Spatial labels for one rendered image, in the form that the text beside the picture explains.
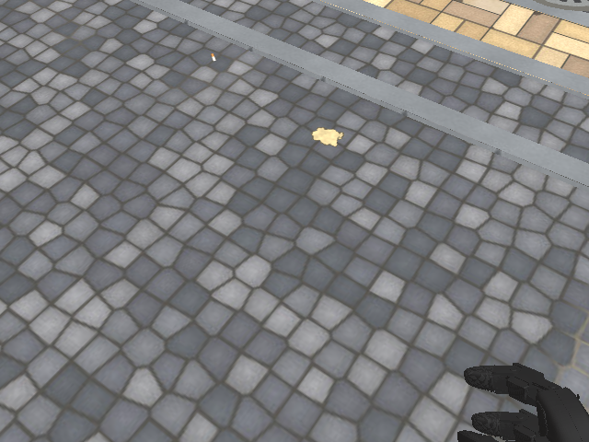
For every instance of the robot right hand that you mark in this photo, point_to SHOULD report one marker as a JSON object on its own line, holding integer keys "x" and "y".
{"x": 560, "y": 415}

